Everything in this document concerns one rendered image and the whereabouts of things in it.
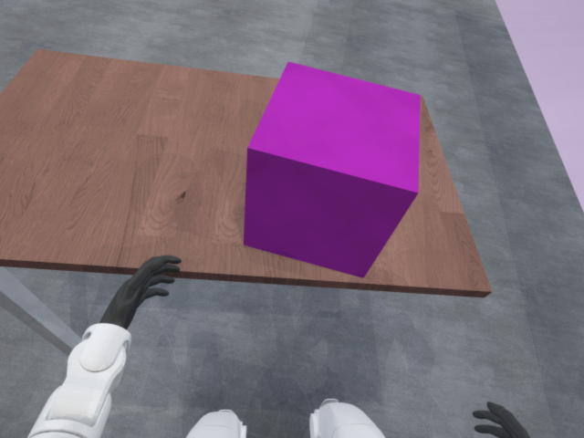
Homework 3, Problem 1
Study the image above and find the left robot forearm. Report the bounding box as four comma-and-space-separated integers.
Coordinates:
27, 323, 131, 438

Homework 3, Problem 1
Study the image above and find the robot left thigh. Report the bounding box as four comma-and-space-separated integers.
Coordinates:
186, 412, 246, 438

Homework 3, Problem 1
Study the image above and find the carton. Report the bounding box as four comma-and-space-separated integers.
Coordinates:
244, 62, 421, 278

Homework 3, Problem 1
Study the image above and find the robot right shin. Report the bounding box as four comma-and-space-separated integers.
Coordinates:
319, 399, 339, 408

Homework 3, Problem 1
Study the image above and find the robot left hand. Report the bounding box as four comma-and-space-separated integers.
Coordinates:
100, 255, 182, 329

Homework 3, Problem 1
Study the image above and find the table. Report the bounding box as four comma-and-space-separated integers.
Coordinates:
0, 49, 492, 356

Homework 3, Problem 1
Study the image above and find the robot right hand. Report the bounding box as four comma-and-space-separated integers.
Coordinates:
473, 401, 530, 438

